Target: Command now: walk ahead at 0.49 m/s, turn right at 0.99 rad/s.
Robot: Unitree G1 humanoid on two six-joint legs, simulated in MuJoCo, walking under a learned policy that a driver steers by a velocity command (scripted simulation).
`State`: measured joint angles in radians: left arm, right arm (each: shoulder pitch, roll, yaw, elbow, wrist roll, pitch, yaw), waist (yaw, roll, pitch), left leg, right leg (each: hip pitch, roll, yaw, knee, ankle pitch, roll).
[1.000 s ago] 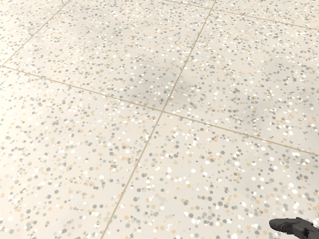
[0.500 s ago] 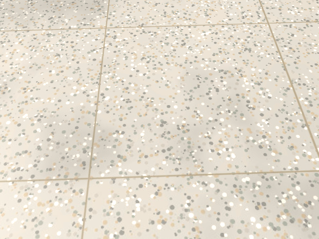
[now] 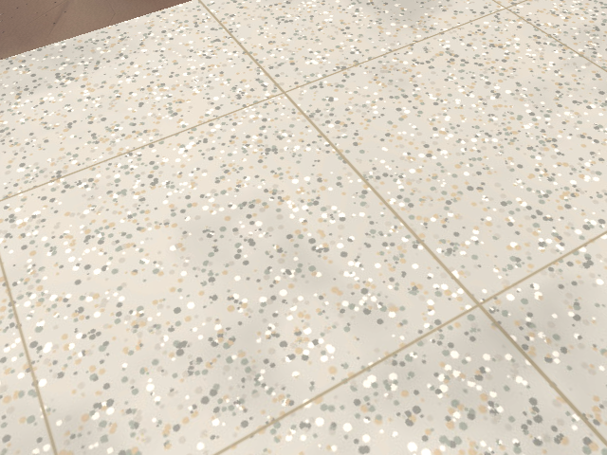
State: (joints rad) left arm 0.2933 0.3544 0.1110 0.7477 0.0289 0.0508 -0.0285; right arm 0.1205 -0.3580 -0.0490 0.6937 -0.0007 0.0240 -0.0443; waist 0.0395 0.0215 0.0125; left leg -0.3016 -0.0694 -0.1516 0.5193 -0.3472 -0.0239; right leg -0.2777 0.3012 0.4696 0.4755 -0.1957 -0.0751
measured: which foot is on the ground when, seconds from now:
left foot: up 0.00-0.00, down 0.02-0.56, up 0.58-0.94, down 0.96-1.00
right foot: down 0.00-0.00, up 0.02-0.52, down 0.54-0.94, up 0.96-1.00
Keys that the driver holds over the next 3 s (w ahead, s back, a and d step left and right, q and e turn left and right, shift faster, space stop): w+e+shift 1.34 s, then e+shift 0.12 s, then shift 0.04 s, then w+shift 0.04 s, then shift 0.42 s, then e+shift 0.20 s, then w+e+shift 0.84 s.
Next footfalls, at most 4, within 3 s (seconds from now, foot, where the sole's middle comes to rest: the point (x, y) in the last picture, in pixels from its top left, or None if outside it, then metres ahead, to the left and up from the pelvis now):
0.02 left None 0.06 0.13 -0.78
0.54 right None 0.34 -0.23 -0.78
0.96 left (520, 332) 0.79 -0.43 -0.78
1.40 right None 0.76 -0.91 -0.78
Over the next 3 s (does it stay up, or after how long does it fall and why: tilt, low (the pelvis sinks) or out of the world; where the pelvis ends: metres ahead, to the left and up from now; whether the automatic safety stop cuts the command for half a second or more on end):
stays up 0.60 -1.37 -0.01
